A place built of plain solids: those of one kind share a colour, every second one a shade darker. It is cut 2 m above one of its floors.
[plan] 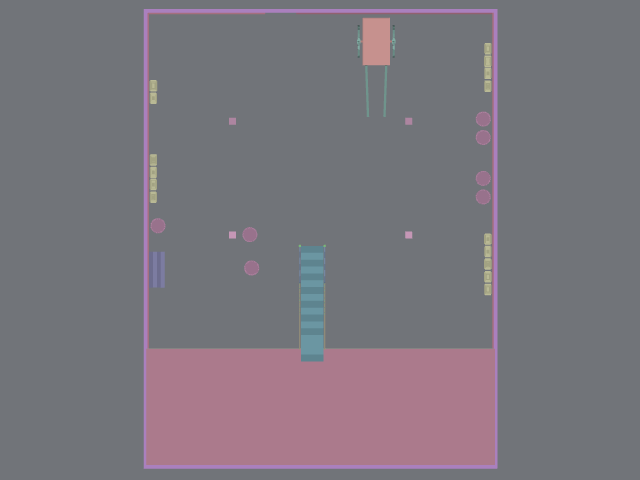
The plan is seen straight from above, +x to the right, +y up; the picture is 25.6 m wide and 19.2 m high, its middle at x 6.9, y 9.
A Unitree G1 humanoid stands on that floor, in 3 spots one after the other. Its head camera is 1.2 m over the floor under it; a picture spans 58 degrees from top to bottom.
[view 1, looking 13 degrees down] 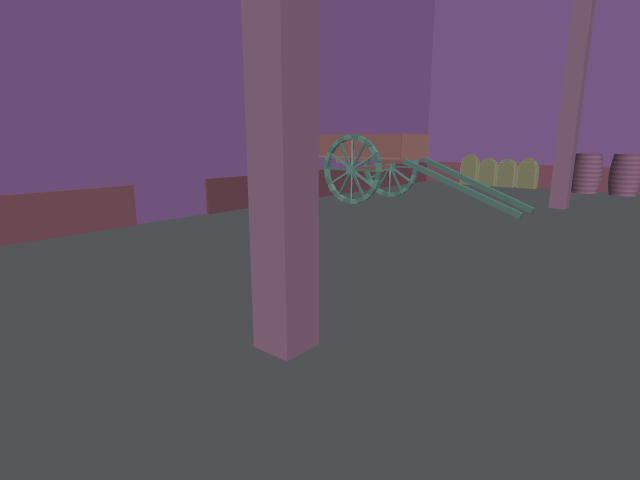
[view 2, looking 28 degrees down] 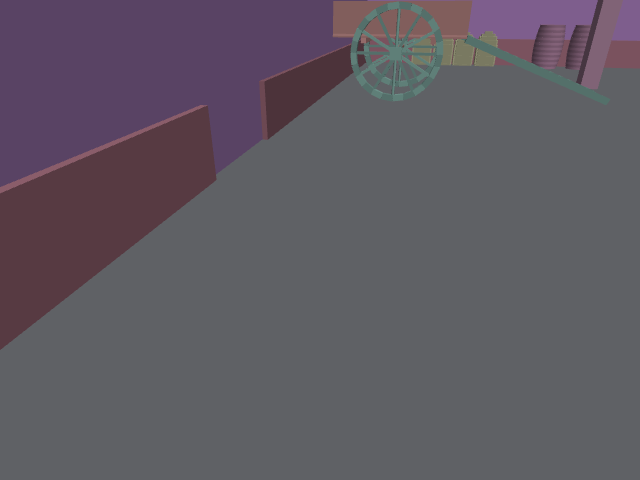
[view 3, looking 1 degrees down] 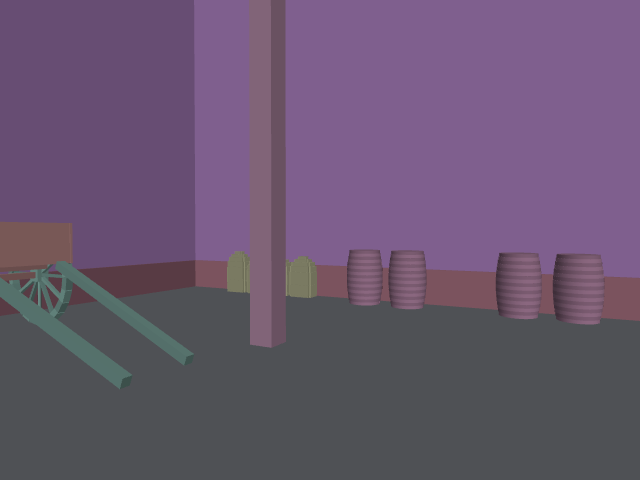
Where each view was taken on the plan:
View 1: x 1.70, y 12.06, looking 40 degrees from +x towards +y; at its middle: ground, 5.33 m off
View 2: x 1.70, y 16.49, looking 13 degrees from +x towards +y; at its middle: ground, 2.56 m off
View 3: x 6.59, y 11.06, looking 28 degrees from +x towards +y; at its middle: wall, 8.23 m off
